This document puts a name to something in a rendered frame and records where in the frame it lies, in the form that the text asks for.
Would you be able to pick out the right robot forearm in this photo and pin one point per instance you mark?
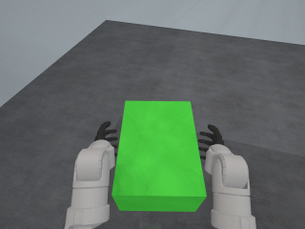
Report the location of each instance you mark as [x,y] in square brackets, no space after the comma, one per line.
[231,189]

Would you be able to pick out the robot left hand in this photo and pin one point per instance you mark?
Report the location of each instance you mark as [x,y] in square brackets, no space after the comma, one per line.
[101,134]

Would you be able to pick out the left robot forearm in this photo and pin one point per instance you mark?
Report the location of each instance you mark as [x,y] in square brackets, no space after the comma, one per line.
[91,178]

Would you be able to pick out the robot right hand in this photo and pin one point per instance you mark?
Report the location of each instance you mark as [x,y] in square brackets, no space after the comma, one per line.
[216,137]

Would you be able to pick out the carton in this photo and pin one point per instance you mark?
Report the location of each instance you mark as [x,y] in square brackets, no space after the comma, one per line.
[158,166]

